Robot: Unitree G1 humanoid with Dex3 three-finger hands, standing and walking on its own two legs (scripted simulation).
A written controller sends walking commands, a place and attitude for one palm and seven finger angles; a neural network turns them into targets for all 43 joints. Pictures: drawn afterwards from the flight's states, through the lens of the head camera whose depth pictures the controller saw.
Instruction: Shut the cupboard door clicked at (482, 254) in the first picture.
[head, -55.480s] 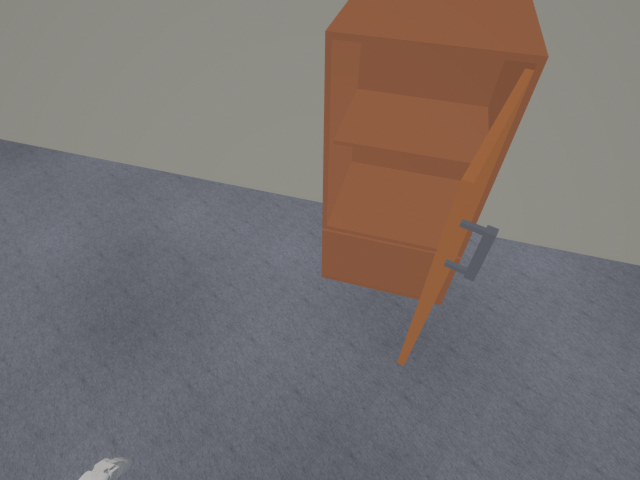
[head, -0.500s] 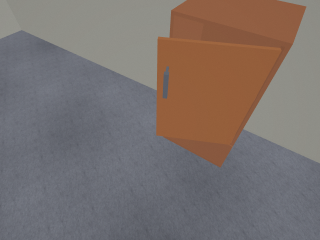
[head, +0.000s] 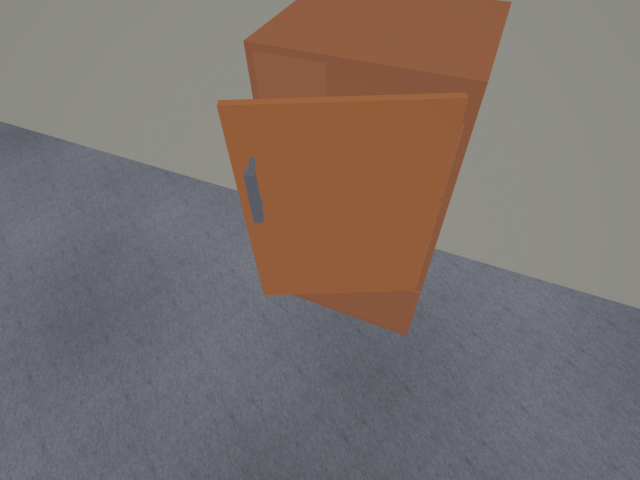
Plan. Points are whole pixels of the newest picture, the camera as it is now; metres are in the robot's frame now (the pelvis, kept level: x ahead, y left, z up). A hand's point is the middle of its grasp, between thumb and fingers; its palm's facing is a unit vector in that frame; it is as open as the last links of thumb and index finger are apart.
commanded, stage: take the last steps up to it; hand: left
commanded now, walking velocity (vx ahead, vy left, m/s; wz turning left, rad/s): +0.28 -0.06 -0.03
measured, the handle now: (255, 190) +0.63 +0.15 -0.04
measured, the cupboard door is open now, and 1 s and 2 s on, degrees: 25 25 25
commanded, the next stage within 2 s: come to a stop and stand still in 0.36 s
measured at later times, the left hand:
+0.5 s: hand (223, 455) +0.19 +0.16 -0.17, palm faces +0.03 -0.98 -0.17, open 7.4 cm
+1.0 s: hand (221, 405) +0.27 +0.18 -0.19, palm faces +0.07 -0.97 -0.21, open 7.4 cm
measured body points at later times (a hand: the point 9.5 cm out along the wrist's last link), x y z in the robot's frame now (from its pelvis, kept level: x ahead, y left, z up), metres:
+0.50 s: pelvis +0.16 -0.02 +0.00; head +0.19 -0.01 +0.45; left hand +0.19 +0.21 -0.16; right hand +0.20 -0.25 -0.15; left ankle +0.18 +0.09 -0.74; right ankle +0.17 -0.15 -0.69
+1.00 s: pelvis +0.20 -0.01 -0.01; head +0.24 +0.01 +0.44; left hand +0.26 +0.23 -0.17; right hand +0.27 -0.27 -0.14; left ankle +0.20 +0.09 -0.74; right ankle +0.23 -0.17 -0.73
